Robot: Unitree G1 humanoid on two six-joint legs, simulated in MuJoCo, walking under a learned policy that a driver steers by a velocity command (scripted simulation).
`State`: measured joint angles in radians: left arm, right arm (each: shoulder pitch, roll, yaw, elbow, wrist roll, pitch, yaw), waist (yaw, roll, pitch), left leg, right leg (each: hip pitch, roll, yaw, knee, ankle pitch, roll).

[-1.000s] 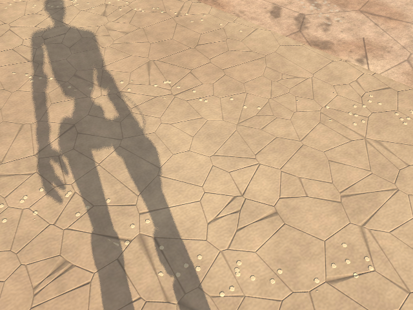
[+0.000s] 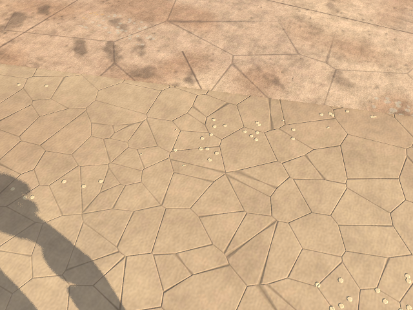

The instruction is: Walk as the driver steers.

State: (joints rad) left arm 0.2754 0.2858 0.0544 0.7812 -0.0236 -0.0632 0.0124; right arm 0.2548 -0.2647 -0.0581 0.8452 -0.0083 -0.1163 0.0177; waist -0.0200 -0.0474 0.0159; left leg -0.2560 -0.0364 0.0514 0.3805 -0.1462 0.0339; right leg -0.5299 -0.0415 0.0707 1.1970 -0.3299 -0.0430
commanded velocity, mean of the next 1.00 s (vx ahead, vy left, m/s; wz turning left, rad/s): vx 0.26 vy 0.00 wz -0.07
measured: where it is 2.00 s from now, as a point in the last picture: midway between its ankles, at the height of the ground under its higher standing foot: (218, 219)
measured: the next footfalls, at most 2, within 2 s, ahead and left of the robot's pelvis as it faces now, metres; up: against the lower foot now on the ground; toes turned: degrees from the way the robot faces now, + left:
right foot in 0.30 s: +0.33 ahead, -0.16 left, +0.00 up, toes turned -5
left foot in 0.72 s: +0.44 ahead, +0.06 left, +0.00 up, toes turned +2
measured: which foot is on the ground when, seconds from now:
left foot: down 0.00-0.32, up 0.34-0.70, down 0.72-1.00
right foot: up 0.00-0.28, down 0.30-1.00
